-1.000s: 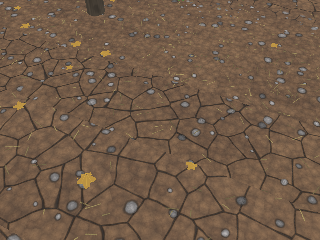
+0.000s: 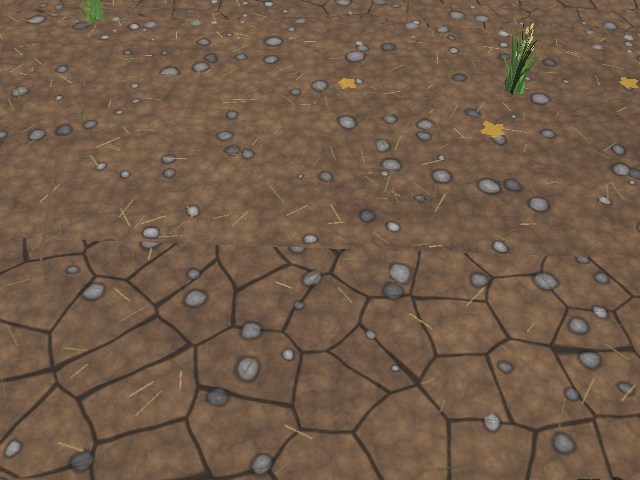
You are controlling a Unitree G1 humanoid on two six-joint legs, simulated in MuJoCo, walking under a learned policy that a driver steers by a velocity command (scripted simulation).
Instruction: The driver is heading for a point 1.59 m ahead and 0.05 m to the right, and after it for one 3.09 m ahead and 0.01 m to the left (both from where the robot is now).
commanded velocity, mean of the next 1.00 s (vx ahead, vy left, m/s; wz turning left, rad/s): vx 0.02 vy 0.00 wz -0.07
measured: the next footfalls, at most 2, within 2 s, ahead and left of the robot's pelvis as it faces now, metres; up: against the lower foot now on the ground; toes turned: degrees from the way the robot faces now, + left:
right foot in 0.44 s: +0.05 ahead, -0.10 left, +0.00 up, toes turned -16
left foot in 0.94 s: +0.19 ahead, +0.15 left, +0.00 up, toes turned +2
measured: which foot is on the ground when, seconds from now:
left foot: down 0.00-0.64, up 0.66-0.92, down 0.94-1.00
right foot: down 0.00-0.02, up 0.04-0.42, down 0.44-0.96, up 0.98-1.00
